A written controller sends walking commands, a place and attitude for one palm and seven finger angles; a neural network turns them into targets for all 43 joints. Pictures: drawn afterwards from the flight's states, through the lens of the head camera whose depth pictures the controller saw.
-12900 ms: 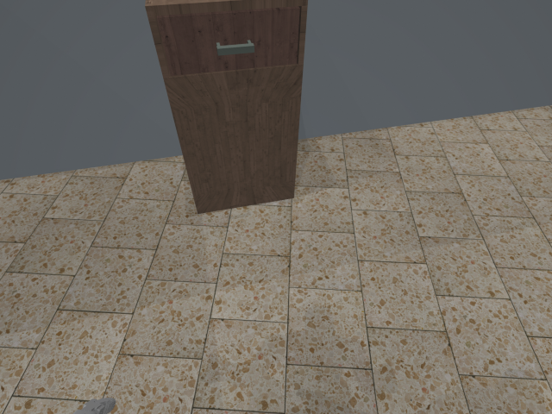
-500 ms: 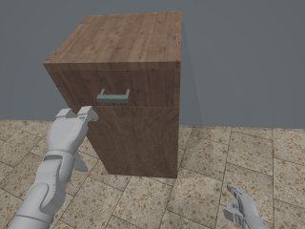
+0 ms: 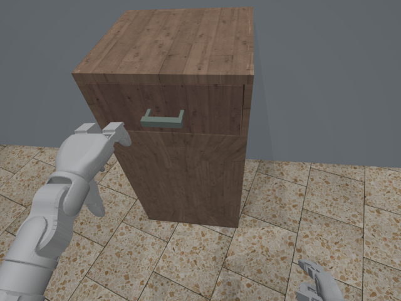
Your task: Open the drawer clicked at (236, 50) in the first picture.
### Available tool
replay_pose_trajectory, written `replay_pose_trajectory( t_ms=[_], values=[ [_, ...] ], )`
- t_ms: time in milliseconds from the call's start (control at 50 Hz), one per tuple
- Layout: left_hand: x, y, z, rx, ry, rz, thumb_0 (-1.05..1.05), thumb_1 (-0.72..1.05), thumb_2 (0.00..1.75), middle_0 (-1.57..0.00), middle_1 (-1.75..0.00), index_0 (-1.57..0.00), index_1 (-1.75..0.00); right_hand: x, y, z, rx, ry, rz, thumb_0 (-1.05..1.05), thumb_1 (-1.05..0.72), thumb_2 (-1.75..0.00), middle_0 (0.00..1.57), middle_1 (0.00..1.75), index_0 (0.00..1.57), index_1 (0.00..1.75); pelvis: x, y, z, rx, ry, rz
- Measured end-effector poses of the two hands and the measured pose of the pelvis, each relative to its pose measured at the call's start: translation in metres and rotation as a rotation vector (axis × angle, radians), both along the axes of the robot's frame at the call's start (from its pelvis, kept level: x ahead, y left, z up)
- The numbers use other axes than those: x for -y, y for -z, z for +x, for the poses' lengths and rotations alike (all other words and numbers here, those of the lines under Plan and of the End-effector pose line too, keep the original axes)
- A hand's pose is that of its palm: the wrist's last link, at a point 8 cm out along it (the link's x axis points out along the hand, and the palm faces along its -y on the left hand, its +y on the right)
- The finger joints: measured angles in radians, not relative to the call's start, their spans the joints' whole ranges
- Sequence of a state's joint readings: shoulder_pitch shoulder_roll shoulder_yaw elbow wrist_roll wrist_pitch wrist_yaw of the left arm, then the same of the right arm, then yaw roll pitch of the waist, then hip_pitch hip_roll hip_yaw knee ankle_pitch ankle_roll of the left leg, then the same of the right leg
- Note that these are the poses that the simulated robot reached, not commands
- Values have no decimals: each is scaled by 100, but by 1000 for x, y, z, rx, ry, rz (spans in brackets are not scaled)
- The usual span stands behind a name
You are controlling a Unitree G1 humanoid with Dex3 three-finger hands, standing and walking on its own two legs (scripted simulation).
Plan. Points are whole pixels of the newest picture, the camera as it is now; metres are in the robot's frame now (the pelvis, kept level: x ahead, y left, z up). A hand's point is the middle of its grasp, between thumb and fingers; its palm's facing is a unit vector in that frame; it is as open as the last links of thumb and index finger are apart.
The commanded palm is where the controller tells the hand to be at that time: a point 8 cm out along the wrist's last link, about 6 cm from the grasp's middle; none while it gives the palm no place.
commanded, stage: raise the hand with hooked fingers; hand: left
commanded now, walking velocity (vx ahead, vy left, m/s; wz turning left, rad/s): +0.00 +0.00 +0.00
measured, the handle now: (163, 117) +0.57 +0.20 +0.02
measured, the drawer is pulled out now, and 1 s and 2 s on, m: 0.00 0.00 0.00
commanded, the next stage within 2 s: move the hooked fingers above the handle in 0.14 s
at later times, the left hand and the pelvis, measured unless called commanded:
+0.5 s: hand (115, 169) +0.32 +0.22 +0.10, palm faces -0.01 -0.05 -1.00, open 13.8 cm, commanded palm +0.31 +0.23 +0.17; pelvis -0.02 -0.02 +0.00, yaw +1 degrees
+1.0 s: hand (135, 140) +0.40 +0.21 +0.09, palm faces +0.00 -0.05 -1.00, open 13.8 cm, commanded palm +0.39 +0.22 +0.16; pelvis +0.02 -0.03 -0.01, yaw -1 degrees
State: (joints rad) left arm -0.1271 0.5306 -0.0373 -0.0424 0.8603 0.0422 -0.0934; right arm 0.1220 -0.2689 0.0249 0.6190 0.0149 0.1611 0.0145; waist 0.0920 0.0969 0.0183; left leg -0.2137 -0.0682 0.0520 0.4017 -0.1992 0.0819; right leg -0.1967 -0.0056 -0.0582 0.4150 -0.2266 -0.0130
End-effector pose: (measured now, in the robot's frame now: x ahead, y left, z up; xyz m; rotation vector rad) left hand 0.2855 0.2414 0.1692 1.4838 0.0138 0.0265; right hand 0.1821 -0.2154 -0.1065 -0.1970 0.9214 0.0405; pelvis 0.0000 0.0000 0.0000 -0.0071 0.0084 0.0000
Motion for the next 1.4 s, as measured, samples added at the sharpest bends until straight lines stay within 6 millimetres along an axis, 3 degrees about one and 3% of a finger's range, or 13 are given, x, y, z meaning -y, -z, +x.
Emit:
replay_pose_trajectory(
  t_ms=[120, 240, 360, 480, 660, 860, 1080, 1220, 1400],
  values=[
    [5, -4, -14, 76, 37, 10, 0, -49, 30, -32, -120, -33, -120, 4, 4, -14, -18, 0, -10, 1, -91, -90, 20, 30, 20, 30, 2, 1, -9, 6, -4, 1],
    [-1, -12, -17, 108, -35, 22, 0, -49, 30, -32, -120, -32, -120, 2, 5, -14, 1, 2, 15, 1, -91, -90, 20, 30, 20, 30, 6, 1, -16, 14, -5, 5],
    [6, 1, -12, 23, -54, 24, 0, -50, 30, -31, -120, -32, -120, 3, -1, -9, 46, 5, 22, 1, -91, -90, 20, 30, 20, 30, 12, 0, -20, 22, -8, 8],
    [18, 13, 8, -26, 7, 38, 0, -50, 30, -32, -120, -32, -120, 16, -5, -11, 62, 24, -15, 1, -91, -90, 20, 30, 21, 30, 20, 1, -20, 15, -12, 9],
    [24, 4, 53, 16, 8, 51, 0, -49, 30, -32, -120, -32, -120, 47, 8, -33, -24, 100, -56, 1, -91, -90, 20, 30, 21, 30, 26, 2, -11, -29, -2, 11],
    [33, 22, 86, -51, 18, 41, 0, -49, 30, -31, -120, -32, -120, 68, 20, -52, -124, 176, -74, 1, -91, -90, 20, 30, 20, 30, 29, 4, 8, -77, 20, 17],
    [28, 22, 106, 2, -14, 57, 0, -49, 30, -31, -120, -32, -120, 67, 24, -34, -131, 179, -64, 1, -91, -90, 20, 30, 20, 30, 29, 7, 22, -116, 12, 15],
    [34, 32, 126, -56, -16, 53, 0, -49, 30, -31, -120, -32, -120, 60, 22, -23, -119, 177, -56, 1, -91, -90, 20, 30, 20, 30, 28, 9, 26, -130, 7, 14],
    [44, 32, 154, -43, 38, 59, 0, -49, 30, -32, -120, -32, -120, 61, 27, -40, -164, 208, -74, 1, -91, -90, 20, 30, 21, 30, 24, 12, 27, -158, 10, 11]
  ],
)
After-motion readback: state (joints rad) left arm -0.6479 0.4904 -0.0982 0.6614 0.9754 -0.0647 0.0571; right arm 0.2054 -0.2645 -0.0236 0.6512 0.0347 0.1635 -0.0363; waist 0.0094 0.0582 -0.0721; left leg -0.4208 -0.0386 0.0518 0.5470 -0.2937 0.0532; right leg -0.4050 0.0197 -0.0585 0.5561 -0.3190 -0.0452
